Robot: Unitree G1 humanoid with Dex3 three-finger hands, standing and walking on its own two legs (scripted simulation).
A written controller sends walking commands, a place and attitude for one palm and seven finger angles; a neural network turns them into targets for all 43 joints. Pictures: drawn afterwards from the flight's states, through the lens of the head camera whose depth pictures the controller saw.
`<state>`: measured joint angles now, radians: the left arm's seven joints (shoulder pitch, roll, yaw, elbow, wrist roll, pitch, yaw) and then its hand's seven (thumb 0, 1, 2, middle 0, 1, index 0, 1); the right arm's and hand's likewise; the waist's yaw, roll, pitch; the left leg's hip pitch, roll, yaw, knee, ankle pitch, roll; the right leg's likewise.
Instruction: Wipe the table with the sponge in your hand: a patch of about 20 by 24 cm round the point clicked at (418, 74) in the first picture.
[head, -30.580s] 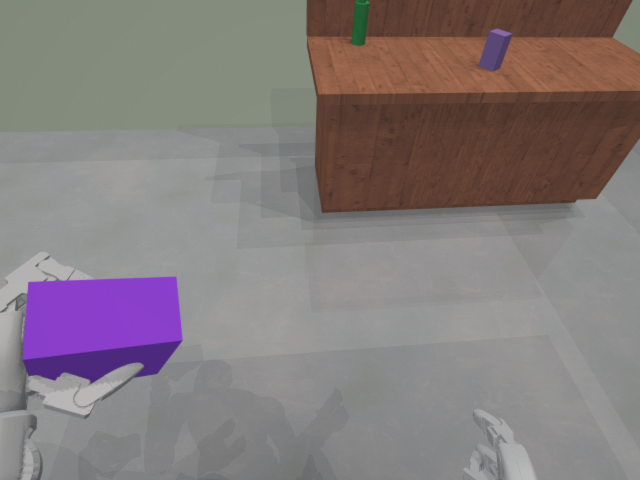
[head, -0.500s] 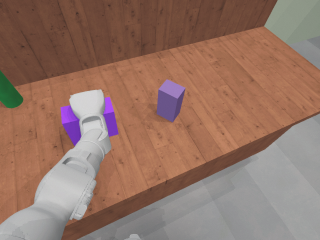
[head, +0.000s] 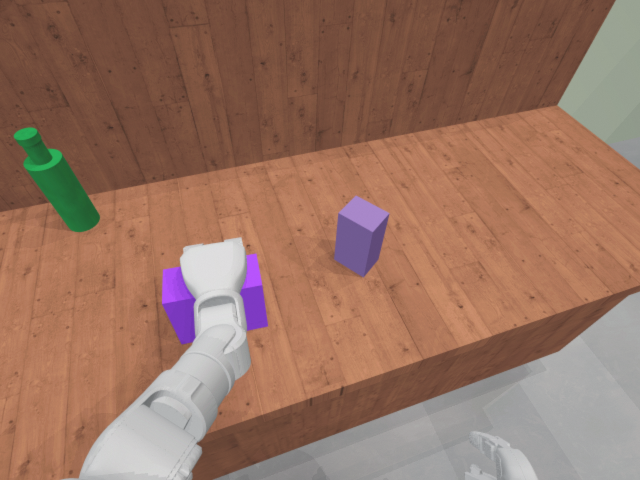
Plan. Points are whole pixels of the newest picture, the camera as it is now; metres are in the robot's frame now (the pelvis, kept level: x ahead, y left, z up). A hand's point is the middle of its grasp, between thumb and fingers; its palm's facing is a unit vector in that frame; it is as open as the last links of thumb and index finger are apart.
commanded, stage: wipe back along the third lane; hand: left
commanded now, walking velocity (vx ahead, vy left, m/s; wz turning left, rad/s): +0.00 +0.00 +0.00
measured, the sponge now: (220, 306) +0.37 +0.19 -0.06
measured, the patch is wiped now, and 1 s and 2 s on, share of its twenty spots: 1.00 1.00 1.00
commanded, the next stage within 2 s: slide back across to the middle lane in 1.18 s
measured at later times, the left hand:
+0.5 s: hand (231, 322) +0.32 +0.16 -0.02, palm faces -0.07 +0.00 -1.00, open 10.0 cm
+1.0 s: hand (238, 346) +0.29 +0.14 -0.02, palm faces -0.06 -0.03 -1.00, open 10.0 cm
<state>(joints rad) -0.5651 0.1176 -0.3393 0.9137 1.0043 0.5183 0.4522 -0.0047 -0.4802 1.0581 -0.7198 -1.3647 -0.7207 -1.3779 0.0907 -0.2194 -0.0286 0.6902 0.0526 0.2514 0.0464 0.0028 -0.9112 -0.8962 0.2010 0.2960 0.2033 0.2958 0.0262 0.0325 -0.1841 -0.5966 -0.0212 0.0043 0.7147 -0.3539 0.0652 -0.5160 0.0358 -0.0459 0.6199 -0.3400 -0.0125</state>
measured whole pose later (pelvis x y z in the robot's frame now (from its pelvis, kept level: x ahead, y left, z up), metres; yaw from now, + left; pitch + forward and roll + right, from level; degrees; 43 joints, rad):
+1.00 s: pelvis -0.02 -0.03 +0.00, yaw +0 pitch +7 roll -1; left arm -0.27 0.10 -0.40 0.66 1.03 0.51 0.44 0.00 -0.47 1.06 -0.71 -1.37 -0.71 -1.39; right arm 0.04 -0.22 -0.01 0.66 0.07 0.25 0.03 0.01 -0.91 -0.90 0.20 0.30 0.20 0.30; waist 0.07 0.04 -0.16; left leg -0.48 -0.01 0.01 0.67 -0.32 0.02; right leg -0.43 0.05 -0.04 0.64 -0.34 -0.05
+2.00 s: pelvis -0.01 -0.03 +0.01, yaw -1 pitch +6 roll -1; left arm -0.05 0.23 -0.21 0.45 1.04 0.35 0.37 -0.01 -0.48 1.06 -0.72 -1.37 -0.72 -1.38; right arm 0.08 -0.25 -0.03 0.65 0.07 0.16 -0.02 0.01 -0.91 -0.90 0.20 0.30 0.20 0.30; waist 0.06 0.05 -0.13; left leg -0.42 0.00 0.02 0.63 -0.32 0.03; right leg -0.38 0.05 -0.02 0.60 -0.32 -0.05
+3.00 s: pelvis -0.05 -0.03 -0.02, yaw +0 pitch +14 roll -2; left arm -0.61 0.39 -0.07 1.03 1.05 0.21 0.38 0.00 -0.51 1.07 -0.76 -1.34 -0.76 -1.35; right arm 0.22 -0.26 -0.02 0.71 0.07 0.15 -0.04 0.01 -0.91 -0.90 0.20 0.30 0.20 0.30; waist -0.02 0.06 -0.15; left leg -0.75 0.01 -0.01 0.81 -0.31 0.03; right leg -0.69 0.06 -0.07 0.75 -0.32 -0.05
